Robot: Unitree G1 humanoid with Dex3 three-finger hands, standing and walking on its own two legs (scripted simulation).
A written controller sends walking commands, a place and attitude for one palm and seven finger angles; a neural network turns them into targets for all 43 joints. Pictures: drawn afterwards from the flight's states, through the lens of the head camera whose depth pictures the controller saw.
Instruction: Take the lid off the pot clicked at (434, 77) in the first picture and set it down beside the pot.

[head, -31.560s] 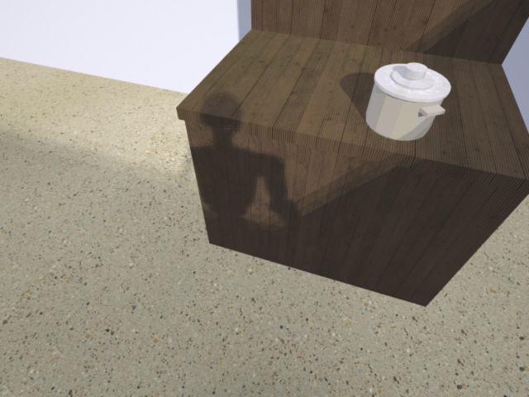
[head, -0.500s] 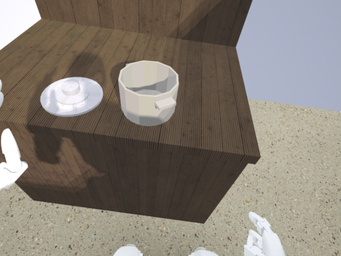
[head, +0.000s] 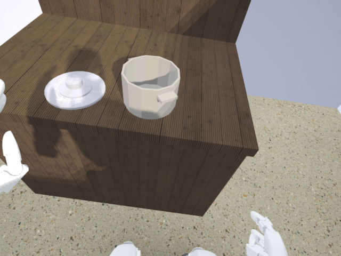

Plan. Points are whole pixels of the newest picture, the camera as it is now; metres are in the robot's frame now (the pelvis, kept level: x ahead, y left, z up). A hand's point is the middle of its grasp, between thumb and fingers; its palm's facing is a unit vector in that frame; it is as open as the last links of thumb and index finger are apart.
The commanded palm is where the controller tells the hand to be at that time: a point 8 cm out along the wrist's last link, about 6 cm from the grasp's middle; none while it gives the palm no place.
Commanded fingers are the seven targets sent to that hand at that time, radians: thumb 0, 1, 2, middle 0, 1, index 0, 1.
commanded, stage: step back with the hand held close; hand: left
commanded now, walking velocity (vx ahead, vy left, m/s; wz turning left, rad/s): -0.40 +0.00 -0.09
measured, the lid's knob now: (74, 82) +0.59 +0.33 +0.03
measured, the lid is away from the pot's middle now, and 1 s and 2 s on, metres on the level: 0.24 0.24 0.24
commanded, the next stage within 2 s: stop stepping back and stand still in 0.46 s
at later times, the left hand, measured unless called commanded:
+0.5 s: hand (10, 206) +0.15 +0.23 +0.19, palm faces +0.23 -0.88 -0.42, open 7.4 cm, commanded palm +0.08 +0.28 +0.21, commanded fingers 0.00 0.90 0.90 -0.20 -0.30 -0.20 -0.30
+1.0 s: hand out of the picture +0.04 +0.23 +0.18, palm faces +0.29 -0.87 -0.40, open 7.4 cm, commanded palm -0.02 +0.28 +0.21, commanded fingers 0.00 0.90 0.90 -0.20 -0.30 -0.20 -0.30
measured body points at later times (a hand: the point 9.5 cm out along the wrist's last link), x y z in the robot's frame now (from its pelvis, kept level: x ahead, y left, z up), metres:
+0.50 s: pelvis -0.08 +0.01 +0.01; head -0.04 +0.06 +0.46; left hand +0.13 +0.27 +0.21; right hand +0.07 -0.24 -0.04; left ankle -0.03 +0.13 -0.71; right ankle -0.04 -0.12 -0.68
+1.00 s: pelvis -0.19 +0.01 +0.01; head -0.21 +0.04 +0.46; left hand +0.02 +0.28 +0.21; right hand -0.09 -0.25 -0.05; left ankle -0.16 +0.12 -0.71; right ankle -0.17 -0.10 -0.68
